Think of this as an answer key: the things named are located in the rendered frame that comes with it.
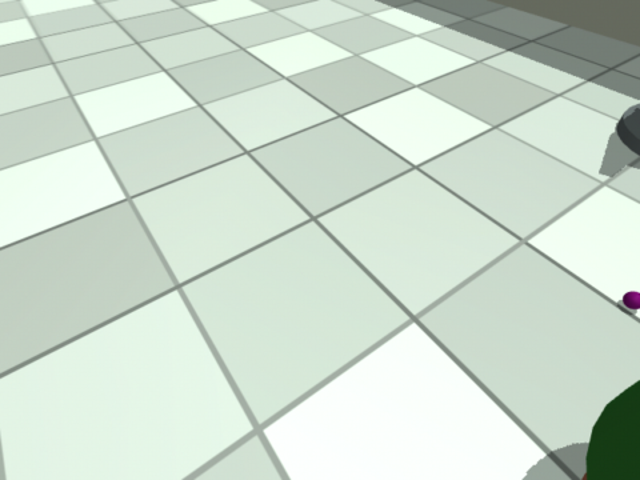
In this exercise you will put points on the potted plant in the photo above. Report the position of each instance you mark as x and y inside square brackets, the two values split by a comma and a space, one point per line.
[614, 447]

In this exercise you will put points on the ball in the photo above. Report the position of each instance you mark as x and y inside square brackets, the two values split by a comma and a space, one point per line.
[632, 300]

